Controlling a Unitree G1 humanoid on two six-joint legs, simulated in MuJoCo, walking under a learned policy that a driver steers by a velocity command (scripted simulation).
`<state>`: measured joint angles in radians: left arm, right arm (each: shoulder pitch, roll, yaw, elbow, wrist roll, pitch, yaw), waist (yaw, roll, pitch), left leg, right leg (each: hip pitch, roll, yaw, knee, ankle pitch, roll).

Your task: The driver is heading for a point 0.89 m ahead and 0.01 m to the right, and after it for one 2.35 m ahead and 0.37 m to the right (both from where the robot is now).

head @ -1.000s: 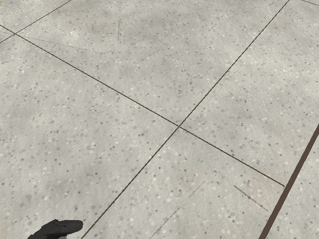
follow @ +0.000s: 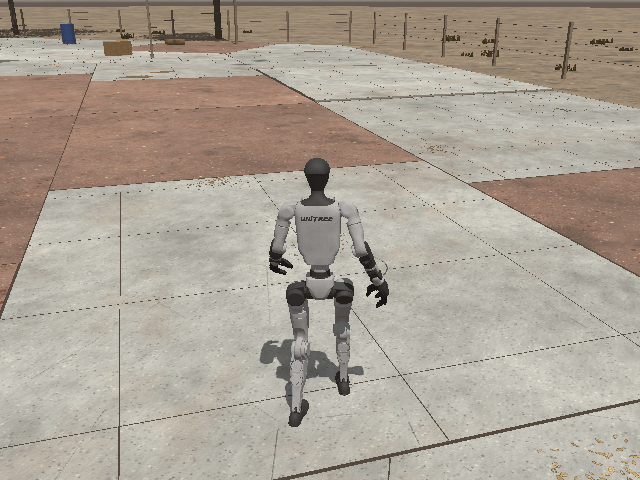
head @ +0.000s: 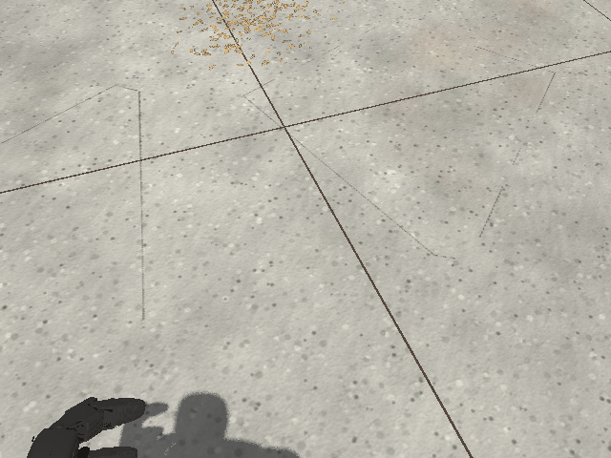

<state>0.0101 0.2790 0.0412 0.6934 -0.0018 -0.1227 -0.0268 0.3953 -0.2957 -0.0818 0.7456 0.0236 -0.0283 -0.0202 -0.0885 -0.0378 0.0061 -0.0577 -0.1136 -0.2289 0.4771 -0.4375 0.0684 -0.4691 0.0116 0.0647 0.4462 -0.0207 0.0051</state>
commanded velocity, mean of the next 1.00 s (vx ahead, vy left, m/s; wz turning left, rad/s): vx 0.50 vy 0.00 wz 0.16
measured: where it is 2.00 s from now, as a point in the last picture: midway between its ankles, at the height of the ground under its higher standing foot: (235, 299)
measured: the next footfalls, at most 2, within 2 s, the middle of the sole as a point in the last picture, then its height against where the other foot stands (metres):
left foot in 0.52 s outside the picture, level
right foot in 1.06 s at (272, 348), level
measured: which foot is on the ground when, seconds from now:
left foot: down 0.00-0.02, up 0.04-0.50, down 0.52-1.00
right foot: down 0.00-0.54, up 0.56-1.00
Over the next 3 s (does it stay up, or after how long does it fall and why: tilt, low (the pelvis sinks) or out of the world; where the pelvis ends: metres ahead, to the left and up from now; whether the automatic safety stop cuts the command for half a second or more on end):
stays up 0.87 0.11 0.01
